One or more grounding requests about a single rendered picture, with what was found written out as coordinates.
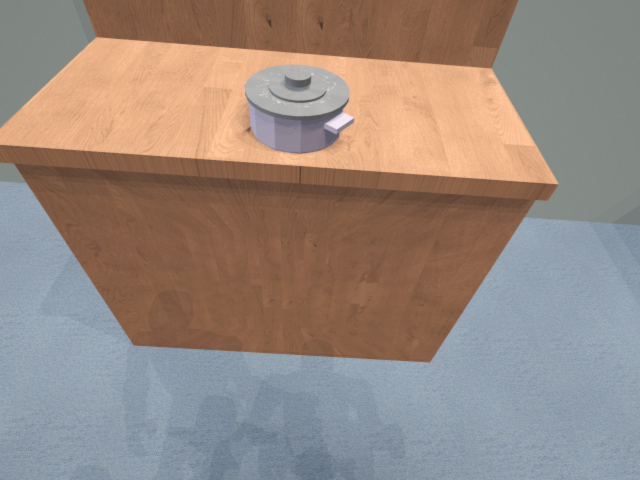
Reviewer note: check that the knob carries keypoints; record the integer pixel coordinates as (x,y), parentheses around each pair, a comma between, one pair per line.
(298,77)

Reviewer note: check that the pot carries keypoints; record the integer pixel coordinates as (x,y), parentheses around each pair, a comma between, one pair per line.
(297,136)

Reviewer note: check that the lid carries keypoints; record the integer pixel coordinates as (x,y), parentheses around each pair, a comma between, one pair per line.
(267,91)

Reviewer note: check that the table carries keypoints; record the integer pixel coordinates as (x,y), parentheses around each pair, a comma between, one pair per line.
(199,236)

